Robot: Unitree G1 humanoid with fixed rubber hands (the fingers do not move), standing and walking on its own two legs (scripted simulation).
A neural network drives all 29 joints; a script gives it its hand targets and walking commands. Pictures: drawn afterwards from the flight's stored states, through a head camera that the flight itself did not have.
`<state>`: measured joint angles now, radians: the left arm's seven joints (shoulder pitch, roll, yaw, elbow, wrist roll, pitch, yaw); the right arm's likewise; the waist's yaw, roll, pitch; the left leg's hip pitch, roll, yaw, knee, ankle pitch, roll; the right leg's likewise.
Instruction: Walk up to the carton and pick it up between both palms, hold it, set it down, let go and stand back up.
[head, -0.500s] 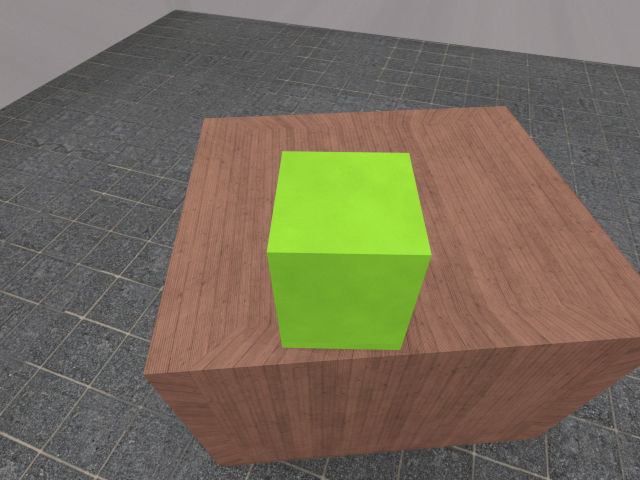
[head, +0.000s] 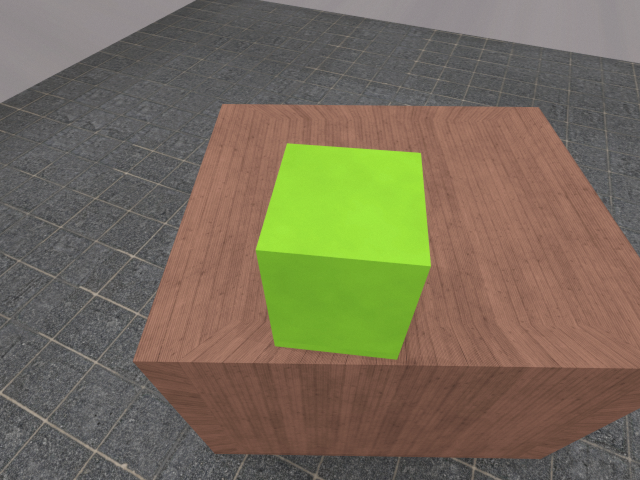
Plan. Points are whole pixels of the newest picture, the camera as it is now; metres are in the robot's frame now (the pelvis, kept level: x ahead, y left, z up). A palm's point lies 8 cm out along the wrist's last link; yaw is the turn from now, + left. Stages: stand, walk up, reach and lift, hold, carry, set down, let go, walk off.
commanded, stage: walk up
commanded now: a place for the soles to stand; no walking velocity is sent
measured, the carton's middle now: (343, 255) +0.45 +0.00 +0.00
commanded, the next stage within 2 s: reach and lift in 1.10 s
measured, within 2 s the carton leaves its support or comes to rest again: neither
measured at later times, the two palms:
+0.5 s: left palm out of the picture +0.04 +0.26 -0.11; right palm out of the picture +0.09 -0.26 -0.10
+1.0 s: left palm out of the picture +0.01 +0.27 -0.11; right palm out of the picture +0.06 -0.24 -0.10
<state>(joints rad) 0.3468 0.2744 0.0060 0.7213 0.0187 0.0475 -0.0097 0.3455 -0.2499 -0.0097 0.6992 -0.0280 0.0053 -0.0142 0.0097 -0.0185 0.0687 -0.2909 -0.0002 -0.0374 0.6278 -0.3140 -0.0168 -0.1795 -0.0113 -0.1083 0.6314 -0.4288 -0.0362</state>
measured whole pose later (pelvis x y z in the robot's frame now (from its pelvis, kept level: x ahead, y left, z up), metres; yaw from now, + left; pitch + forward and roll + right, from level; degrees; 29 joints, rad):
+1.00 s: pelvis -0.02 +0.01 +0.01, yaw +5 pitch -2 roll -1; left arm 0.33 0.28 -0.01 0.74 0.01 0.05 -0.02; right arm 0.33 -0.25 0.00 0.76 -0.02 0.01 -0.02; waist 0.01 -0.01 0.07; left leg -0.32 -0.01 -0.09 0.61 -0.25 -0.01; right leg -0.15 -0.01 -0.20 0.54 -0.37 -0.04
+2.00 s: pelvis -0.01 +0.03 +0.02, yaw -3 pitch -3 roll +0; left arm 0.23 0.19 0.00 0.52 -0.06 -0.02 0.05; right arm 0.16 -0.16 -0.03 0.79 0.04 -0.30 0.04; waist 0.03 -0.02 0.03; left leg -0.15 0.02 0.07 0.38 -0.17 0.00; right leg -0.06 0.00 -0.04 0.36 -0.25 -0.01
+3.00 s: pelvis -0.01 +0.01 +0.02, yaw -4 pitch +0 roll +0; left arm -0.02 0.21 -0.05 0.56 -0.19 -0.25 0.08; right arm -0.07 -0.18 0.06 0.69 0.24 -0.33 -0.01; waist 0.02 -0.05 0.00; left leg -0.24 0.03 0.08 0.43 -0.20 -0.01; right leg -0.17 0.01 -0.02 0.45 -0.29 -0.02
